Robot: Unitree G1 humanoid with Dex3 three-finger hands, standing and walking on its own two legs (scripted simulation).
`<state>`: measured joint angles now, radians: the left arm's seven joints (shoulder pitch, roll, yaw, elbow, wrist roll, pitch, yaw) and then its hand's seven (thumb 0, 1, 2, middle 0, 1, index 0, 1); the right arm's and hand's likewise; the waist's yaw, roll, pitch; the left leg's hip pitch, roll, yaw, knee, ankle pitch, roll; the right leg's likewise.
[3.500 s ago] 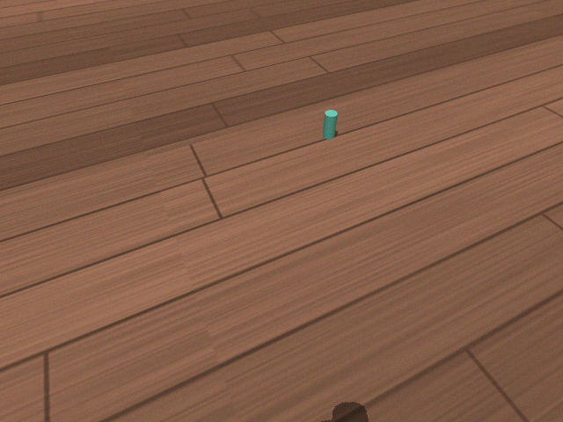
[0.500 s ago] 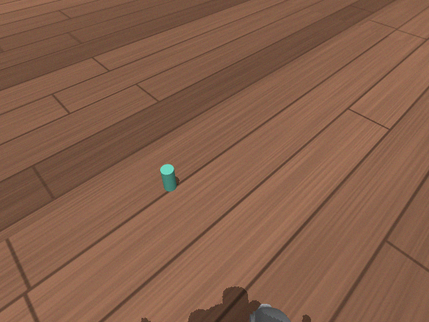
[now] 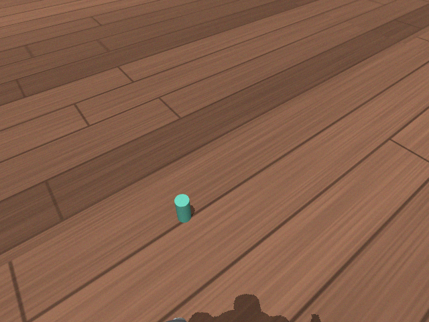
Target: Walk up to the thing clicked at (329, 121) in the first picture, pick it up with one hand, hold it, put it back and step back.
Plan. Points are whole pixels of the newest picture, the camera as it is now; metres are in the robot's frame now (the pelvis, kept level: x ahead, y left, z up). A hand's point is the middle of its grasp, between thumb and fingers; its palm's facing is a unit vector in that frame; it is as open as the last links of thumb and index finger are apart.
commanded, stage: walk up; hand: left
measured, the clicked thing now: (183, 208) +0.75 +0.20 -0.68
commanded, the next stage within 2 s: none
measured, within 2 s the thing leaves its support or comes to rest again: neither
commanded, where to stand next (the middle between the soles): +0.40 +0.00 m, yaw -2 degrees
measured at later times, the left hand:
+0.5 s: hand (110, 261) +0.27 +0.26 -0.12, palm faces -0.07 -0.90 -0.42, open 7.4 cm
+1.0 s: hand (110, 232) +0.36 +0.30 -0.16, palm faces -0.09 -0.93 -0.35, open 7.4 cm
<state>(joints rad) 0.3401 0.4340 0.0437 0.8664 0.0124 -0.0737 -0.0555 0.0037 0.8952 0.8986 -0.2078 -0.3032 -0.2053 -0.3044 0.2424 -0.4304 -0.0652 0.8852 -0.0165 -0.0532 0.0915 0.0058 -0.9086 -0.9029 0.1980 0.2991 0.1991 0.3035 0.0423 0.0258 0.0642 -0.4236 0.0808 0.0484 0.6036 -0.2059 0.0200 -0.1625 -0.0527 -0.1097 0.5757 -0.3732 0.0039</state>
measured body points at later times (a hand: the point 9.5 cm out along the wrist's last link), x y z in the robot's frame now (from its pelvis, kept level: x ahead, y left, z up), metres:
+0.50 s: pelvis +0.18 -0.02 +0.00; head +0.19 -0.04 +0.44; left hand +0.28 +0.31 -0.09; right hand +0.19 -0.34 -0.13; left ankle +0.12 +0.12 -0.70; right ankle +0.26 -0.14 -0.73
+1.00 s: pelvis +0.30 +0.03 +0.00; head +0.33 +0.05 +0.45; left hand +0.36 +0.35 -0.13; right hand +0.37 -0.30 -0.10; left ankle +0.37 +0.14 -0.73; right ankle +0.31 -0.11 -0.68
